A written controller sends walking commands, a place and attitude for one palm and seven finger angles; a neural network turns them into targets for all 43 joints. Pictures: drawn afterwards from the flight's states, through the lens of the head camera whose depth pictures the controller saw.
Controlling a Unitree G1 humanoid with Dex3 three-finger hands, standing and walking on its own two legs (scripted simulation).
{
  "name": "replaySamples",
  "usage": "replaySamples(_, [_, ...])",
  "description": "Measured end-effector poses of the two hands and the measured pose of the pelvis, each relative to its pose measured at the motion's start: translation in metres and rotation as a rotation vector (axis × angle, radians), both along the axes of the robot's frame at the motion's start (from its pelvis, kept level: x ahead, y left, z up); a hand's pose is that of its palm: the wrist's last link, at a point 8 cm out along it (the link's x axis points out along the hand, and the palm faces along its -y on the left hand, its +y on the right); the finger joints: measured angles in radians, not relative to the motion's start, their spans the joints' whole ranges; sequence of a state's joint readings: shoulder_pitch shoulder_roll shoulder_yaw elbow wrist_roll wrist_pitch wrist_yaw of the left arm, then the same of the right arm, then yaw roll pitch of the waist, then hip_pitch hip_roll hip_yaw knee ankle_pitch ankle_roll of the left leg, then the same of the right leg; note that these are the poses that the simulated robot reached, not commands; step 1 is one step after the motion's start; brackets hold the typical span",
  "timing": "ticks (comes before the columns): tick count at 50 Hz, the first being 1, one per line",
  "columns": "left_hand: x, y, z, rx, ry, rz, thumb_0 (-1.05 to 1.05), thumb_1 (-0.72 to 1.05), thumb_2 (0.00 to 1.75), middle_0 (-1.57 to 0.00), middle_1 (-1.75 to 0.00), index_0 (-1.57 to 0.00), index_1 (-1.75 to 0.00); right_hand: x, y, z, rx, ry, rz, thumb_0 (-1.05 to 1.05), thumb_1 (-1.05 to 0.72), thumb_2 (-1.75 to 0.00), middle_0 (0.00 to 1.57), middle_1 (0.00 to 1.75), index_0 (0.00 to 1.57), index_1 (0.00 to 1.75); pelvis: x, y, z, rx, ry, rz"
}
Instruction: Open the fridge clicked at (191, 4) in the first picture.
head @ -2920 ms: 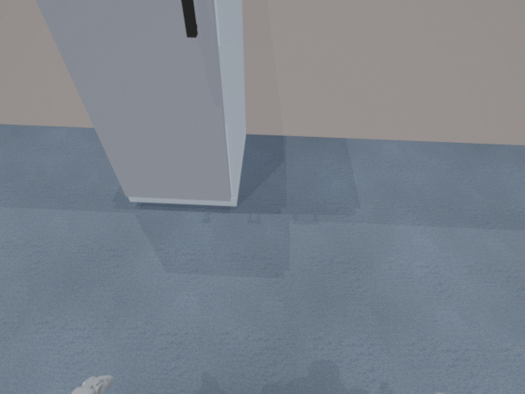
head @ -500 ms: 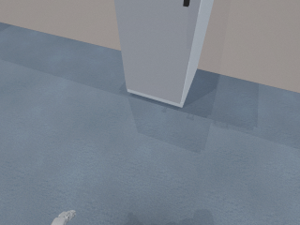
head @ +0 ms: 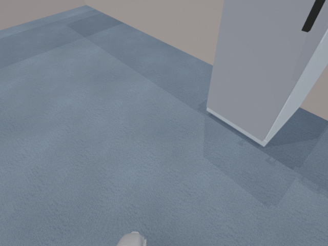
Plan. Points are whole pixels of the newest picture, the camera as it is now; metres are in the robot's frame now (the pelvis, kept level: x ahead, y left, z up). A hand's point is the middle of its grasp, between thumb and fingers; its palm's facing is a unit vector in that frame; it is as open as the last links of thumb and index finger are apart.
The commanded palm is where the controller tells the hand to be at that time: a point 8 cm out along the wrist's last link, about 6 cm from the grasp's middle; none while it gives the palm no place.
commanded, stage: walk to a spot facing it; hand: right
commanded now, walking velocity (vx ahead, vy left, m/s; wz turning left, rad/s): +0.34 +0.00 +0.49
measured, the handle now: out of the picture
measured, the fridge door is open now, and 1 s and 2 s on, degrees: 0 0 0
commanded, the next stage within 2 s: turn to face it in 1.08 s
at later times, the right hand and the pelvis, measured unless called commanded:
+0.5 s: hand (208, 220) +0.24 -0.10 -0.17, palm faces -0.11 +0.97 -0.22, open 7.2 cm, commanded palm none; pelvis +0.18 +0.09 +0.00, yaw +9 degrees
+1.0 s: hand (215, 163) +0.45 -0.14 -0.19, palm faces -0.15 +0.98 -0.13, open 7.4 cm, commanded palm none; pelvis +0.40 +0.03 +0.00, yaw +15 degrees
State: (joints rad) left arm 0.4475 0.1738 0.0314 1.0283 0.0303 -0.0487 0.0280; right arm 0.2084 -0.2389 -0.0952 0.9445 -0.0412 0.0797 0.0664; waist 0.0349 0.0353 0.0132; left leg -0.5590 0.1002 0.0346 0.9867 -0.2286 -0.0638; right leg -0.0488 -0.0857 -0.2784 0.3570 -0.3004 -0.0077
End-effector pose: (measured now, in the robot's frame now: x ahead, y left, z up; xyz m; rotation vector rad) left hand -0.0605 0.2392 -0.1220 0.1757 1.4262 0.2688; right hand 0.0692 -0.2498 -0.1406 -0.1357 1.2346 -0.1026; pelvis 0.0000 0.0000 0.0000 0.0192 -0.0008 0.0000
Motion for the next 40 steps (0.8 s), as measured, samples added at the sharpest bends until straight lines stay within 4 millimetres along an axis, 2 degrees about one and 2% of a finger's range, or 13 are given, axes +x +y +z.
replaySamples(3, [-0.025, 0.003, -0.003, -0.023, 0.088, 0.074, 0.01, 0.91, 0.9, -0.2, -0.29, -0.2, -0.3, 0.049, 0.026, 0.001, 0.011, -0.033, 0.077, 0.01, -0.91, -0.9, 0.2, 0.3, 0.19, 0.3, 0.015, 0.011, -0.003, -0.007, 0.007, 0.037])
replaySamples(6, [-0.04, 0.008, -0.007, -0.052, 0.162, 0.141, 0.01, 0.91, 0.9, -0.2, -0.29, -0.2, -0.3, 0.102, 0.058, 0.002, 0.014, -0.08, 0.158, 0.01, -0.91, -0.9, 0.2, 0.3, 0.19, 0.3, 0.035, 0.027, -0.008, -0.015, 0.016, 0.074])
replaySamples(9, [-0.04, 0.018, -0.02, -0.086, 0.216, 0.19, 0.01, 0.91, 0.9, -0.2, -0.29, -0.2, -0.3, 0.155, 0.091, -0.001, 0.009, -0.153, 0.222, 0.01, -0.91, -0.9, 0.2, 0.3, 0.2, 0.3, 0.059, 0.048, -0.02, -0.021, 0.022, 0.102])
replaySamples(11, [-0.028, 0.028, -0.029, -0.109, 0.236, 0.202, 0.01, 0.91, 0.9, -0.2, -0.29, -0.2, -0.3, 0.18, 0.108, -0.004, 0.002, -0.208, 0.233, 0.01, -0.91, -0.9, 0.2, 0.3, 0.2, 0.3, 0.072, 0.062, -0.028, -0.02, 0.016, 0.114])
replaySamples(14, [0.021, 0.048, -0.033, -0.105, 0.167, 0.199, 0.01, 0.91, 0.9, -0.2, -0.29, -0.2, -0.3, 0.19, 0.122, -0.001, -0.001, -0.207, 0.218, 0.01, -0.91, -0.9, 0.2, 0.3, 0.2, 0.3, 0.091, 0.075, -0.022, -0.024, -0.001, 0.132])
replaySamples(17, [0.091, 0.069, -0.029, -0.08, 0.019, 0.17, 0.01, 0.91, 0.9, -0.2, -0.29, -0.2, -0.3, 0.183, 0.127, 0.003, -0.007, -0.142, 0.201, 0.01, -0.91, -0.9, 0.2, 0.3, 0.2, 0.3, 0.113, 0.083, -0.011, -0.023, -0.004, 0.152])
replaySamples(20, [0.162, 0.084, -0.023, -0.061, -0.121, 0.128, 0.01, 0.92, 0.9, -0.2, -0.29, -0.2, -0.3, 0.181, 0.116, 0.009, -0.045, -0.114, 0.154, -0.01, -0.94, -0.9, 0.21, 0.3, 0.2, 0.3, 0.135, 0.088, -0.005, -0.015, -0.002, 0.161])
replaySamples(24, [0.242, 0.091, -0.016, -0.053, -0.244, 0.076, 0.01, 0.92, 0.9, -0.2, -0.29, -0.2, -0.3, 0.172, 0.103, 0.006, -0.065, -0.034, 0.125, -0.01, -0.94, -0.9, 0.21, 0.3, 0.2, 0.3, 0.168, 0.088, -0.003, 0.004, -0.001, 0.165])
replaySamples(29, [0.328, 0.085, -0.009, -0.052, -0.311, 0.009, 0.01, 0.92, 0.9, -0.2, -0.29, -0.2, -0.3, 0.155, 0.097, -0.01, -0.04, 0.101, 0.067, 0.0, -0.93, -0.9, 0.2, 0.3, 0.2, 0.3, 0.214, 0.082, -0.007, 0.028, 0.0, 0.163])
replaySamples(33, [0.392, 0.072, -0.007, -0.042, -0.328, -0.047, 0.01, 0.91, 0.9, -0.2, -0.29, -0.2, -0.3, 0.148, 0.093, -0.025, 0.002, 0.228, 0.022, 0.0, -0.92, -0.9, 0.2, 0.3, 0.2, 0.3, 0.257, 0.071, -0.015, 0.04, 0.001, 0.156])
replaySamples(36, [0.434, 0.06, -0.012, -0.015, -0.346, -0.071, 0.01, 0.91, 0.9, -0.2, -0.29, -0.2, -0.3, 0.154, 0.087, -0.039, 0.034, 0.322, 0.008, 0.01, -0.91, -0.9, 0.2, 0.3, 0.2, 0.3, 0.291, 0.057, -0.026, 0.027, -0.003, 0.156])
replaySamples(38, [0.447, 0.052, -0.012, -0.001, -0.353, -0.064, 0.01, 0.91, 0.9, -0.2, -0.29, -0.2, -0.3, 0.17, 0.081, -0.04, 0.05, 0.359, 0.016, 0.01, -0.91, -0.9, 0.2, 0.3, 0.2, 0.3, 0.308, 0.048, -0.027, 0.024, -0.011, 0.172])
replaySamples(40, [0.447, 0.044, -0.011, 0.004, -0.336, -0.022, 0.0, 0.91, 0.9, -0.2, -0.29, -0.2, -0.3, 0.197, 0.075, -0.036, 0.052, 0.354, 0.039, 0.01, -0.91, -0.9, 0.2, 0.3, 0.2, 0.3, 0.324, 0.041, -0.022, 0.026, -0.019, 0.189])
